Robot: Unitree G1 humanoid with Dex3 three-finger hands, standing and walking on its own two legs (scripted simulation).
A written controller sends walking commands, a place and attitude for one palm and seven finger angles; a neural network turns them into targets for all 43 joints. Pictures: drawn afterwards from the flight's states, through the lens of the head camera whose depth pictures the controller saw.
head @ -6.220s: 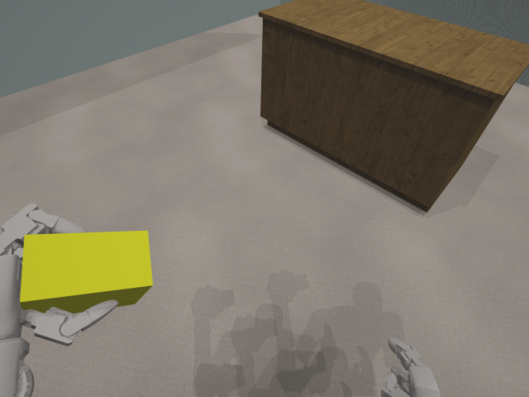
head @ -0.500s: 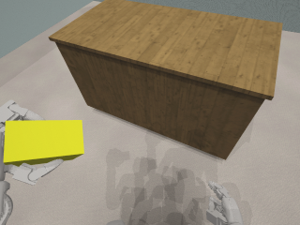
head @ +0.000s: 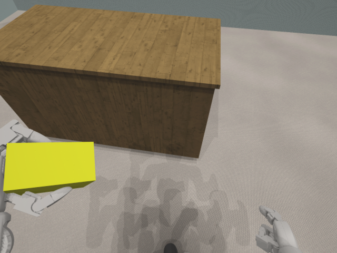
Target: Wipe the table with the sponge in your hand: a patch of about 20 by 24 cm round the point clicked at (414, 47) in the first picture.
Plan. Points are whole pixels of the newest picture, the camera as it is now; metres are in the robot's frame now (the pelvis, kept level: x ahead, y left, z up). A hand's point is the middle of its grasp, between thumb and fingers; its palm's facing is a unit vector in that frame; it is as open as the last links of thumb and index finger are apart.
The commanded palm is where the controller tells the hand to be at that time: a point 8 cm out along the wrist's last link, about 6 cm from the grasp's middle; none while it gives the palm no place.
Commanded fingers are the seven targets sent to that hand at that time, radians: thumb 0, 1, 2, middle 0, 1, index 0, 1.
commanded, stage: turn to face it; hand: left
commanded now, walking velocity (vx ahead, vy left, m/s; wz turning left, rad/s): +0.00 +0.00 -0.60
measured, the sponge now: (64, 168) +0.23 +0.20 +0.15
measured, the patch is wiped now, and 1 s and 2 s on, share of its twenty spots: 0.00 0.00 0.00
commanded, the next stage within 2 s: take the last steps up to it in 0.74 s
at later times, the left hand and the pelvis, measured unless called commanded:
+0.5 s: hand (129, 171) +0.22 +0.08 +0.18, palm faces +0.04 -0.84 -0.54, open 10.4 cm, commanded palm +0.18 +0.15 +0.18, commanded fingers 0.00 0.10 1.30 -1.20 -1.60 -1.20 -1.60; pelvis -0.06 -0.06 +0.00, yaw -18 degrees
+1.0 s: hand (174, 199) +0.18 +0.01 +0.17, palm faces -0.08 -0.87 -0.49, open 10.4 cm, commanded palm +0.15 +0.09 +0.18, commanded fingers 0.00 0.10 1.30 -1.20 -1.60 -1.20 -1.60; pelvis -0.12 -0.09 +0.00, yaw -28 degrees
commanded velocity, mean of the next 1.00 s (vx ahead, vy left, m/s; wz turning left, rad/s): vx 0.05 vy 0.03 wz -0.33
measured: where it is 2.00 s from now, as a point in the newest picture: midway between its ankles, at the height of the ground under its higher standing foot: outside the picture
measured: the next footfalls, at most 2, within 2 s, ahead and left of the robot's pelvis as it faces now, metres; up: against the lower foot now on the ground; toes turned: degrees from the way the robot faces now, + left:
right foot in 0.22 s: +0.04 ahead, -0.16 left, +0.00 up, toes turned -13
left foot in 0.58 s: +0.01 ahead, +0.05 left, +0.00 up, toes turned -16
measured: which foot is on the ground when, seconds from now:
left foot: down 0.00-0.24, up 0.26-0.56, down 0.58-0.86, up 0.88-1.00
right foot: down 0.00-0.00, up 0.02-0.20, down 0.22-0.62, up 0.64-0.82, down 0.84-1.00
